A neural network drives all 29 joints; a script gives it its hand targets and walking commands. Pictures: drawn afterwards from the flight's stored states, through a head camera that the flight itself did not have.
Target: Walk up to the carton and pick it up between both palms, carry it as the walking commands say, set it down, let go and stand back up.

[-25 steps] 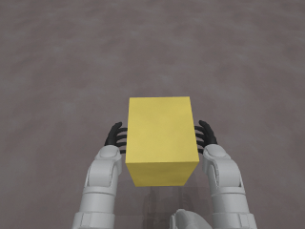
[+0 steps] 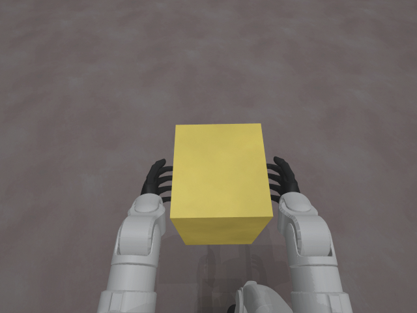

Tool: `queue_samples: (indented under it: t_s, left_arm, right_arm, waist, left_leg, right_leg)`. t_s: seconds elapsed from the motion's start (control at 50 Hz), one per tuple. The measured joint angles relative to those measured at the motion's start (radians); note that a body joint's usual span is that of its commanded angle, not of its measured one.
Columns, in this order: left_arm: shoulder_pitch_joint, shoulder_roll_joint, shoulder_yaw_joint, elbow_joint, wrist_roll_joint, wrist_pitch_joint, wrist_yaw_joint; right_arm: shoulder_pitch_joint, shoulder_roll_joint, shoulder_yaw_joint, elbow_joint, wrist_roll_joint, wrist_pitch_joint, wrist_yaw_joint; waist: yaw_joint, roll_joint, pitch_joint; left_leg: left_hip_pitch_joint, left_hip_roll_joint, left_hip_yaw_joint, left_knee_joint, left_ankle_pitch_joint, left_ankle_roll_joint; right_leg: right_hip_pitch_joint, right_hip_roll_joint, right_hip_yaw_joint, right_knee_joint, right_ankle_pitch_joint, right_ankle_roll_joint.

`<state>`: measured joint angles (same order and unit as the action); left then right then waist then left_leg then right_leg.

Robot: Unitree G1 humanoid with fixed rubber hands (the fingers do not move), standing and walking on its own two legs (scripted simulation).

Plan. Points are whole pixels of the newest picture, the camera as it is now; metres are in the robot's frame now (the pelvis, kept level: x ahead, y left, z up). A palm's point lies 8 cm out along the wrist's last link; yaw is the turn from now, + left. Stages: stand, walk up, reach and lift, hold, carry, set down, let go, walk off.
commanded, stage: carry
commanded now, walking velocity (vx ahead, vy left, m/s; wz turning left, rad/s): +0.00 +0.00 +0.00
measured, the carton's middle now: (218, 192) +0.36 -0.02 -0.04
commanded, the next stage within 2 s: none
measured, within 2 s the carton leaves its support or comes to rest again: neither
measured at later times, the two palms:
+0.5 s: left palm (144, 74) +0.68 +0.17 +0.03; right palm (238, 75) +0.66 -0.09 +0.03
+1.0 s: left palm (136, 6) +1.03 +0.23 +0.05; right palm (210, 5) +1.04 -0.03 +0.05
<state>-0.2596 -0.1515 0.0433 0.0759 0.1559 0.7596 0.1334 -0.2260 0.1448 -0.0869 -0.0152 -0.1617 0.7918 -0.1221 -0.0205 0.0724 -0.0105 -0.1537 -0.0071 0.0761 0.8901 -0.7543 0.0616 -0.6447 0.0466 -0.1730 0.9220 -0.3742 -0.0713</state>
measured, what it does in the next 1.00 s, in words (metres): walks ahead: left foot, then right foot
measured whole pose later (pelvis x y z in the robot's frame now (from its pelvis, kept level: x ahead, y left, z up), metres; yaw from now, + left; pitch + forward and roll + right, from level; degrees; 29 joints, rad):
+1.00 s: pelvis +0.73 +0.09 +0.03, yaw +1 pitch +5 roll -2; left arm -0.27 -0.15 0.06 0.14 0.16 0.74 0.15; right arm -0.25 0.15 -0.11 0.12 -0.16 0.73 -0.10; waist 0.01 0.03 -0.01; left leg -0.40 -0.03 0.05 0.84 -0.53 0.08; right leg -0.50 0.03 -0.02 1.33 -0.65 -0.04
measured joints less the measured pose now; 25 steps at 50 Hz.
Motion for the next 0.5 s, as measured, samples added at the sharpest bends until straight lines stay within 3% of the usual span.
queue_samples:
  t_s: [0.04, 0.08, 0.14, 0.18, 0.2, 0.24, 0.26, 0.32, 0.42, 0.46, 0.5]
  left_arm:
    - [-0.002, -0.001, -0.005, 0.018, 0.000, 0.003, 0.000]
    - [0.000, -0.001, -0.007, 0.051, 0.000, 0.016, 0.001]
    - [0.003, 0.000, -0.007, 0.073, 0.001, 0.027, 0.016]
    - [0.004, -0.001, -0.007, 0.073, 0.001, 0.027, 0.027]
    - [0.005, -0.001, -0.007, 0.073, 0.001, 0.028, 0.034]
    - [0.004, 0.000, -0.007, 0.073, 0.001, 0.027, 0.034]
    - [0.005, 0.001, -0.004, 0.074, 0.001, 0.026, 0.034]
    - [0.004, 0.001, 0.011, 0.074, 0.001, 0.015, 0.033]
    - [0.002, 0.002, 0.011, 0.048, 0.001, -0.018, 0.019]
    - [0.002, 0.001, 0.011, 0.036, 0.001, -0.021, 0.011]
    - [0.003, 0.001, 0.009, 0.021, 0.001, -0.019, 0.003]
  right_arm:
    - [0.002, -0.001, -0.016, 0.017, 0.000, -0.002, 0.012]
    - [0.019, -0.004, -0.023, 0.056, 0.000, -0.005, 0.021]
    - [0.020, -0.004, -0.028, 0.112, 0.000, -0.020, 0.032]
    - [0.020, -0.005, -0.025, 0.129, 0.000, -0.034, 0.034]
    - [0.021, -0.005, -0.022, 0.137, 0.000, -0.039, 0.032]
    - [0.021, -0.004, -0.021, 0.141, 0.000, -0.044, 0.031]
    - [0.018, -0.003, -0.021, 0.149, 0.000, -0.047, 0.031]
    - [-0.007, 0.001, -0.023, 0.165, 0.000, -0.049, 0.028]
    - [-0.013, 0.002, -0.016, 0.106, 0.000, -0.047, 0.017]
    - [-0.006, 0.002, -0.007, 0.074, 0.000, -0.036, 0.009]
    - [-0.001, 0.001, 0.001, 0.042, 0.000, -0.019, 0.001]
  waist:
    - [-0.005, -0.008, 0.012]
    - [0.007, -0.051, 0.012]
    - [0.061, -0.090, 0.014]
    - [0.092, -0.092, 0.018]
    - [0.103, -0.091, 0.019]
    - [0.104, -0.089, 0.010]
    - [0.101, -0.093, 0.003]
    - [0.088, -0.071, -0.006]
    - [0.030, 0.001, -0.005]
    - [0.008, 0.007, -0.005]
    - [-0.008, 0.005, 0.006]
  left_leg:
    - [-0.063, 0.002, -0.027, 0.304, 0.095, -0.062]
    - [-0.143, -0.042, -0.058, 0.561, 0.045, -0.072]
    - [-0.289, -0.079, -0.060, 0.654, -0.075, -0.066]
    - [-0.373, -0.072, -0.062, 0.535, -0.071, -0.057]
    - [-0.385, -0.061, -0.064, 0.394, -0.020, -0.055]
    - [-0.378, -0.032, -0.062, 0.067, 0.243, -0.050]
    - [-0.362, -0.031, -0.048, 0.042, 0.330, -0.024]
    - [-0.295, -0.029, -0.022, 0.048, 0.199, 0.038]
    - [-0.200, -0.024, -0.014, -0.005, 0.108, 0.050]
    - [-0.151, -0.030, -0.013, -0.032, 0.073, 0.051]
    - [-0.072, -0.035, -0.012, -0.065, 0.035, 0.049]
  right_leg:
    - [0.052, -0.005, -0.019, 0.067, -0.104, -0.031]
    - [0.133, -0.025, -0.025, 0.082, -0.177, -0.035]
    - [0.240, -0.032, -0.008, 0.025, -0.221, -0.035]
    - [0.300, -0.035, 0.010, -0.013, -0.236, -0.031]
    - [0.331, -0.039, 0.019, -0.025, -0.242, -0.022]
    - [0.382, -0.048, 0.025, -0.025, -0.259, -0.008]
    - [0.390, -0.058, 0.032, 0.004, -0.255, 0.005]
    - [0.325, -0.035, 0.115, 0.242, -0.234, 0.043]
    - [0.046, -0.014, 0.142, 0.615, -0.287, 0.044]
    - [-0.081, -0.014, 0.124, 0.607, -0.314, 0.044]
    - [-0.147, -0.010, 0.082, 0.447, -0.224, 0.044]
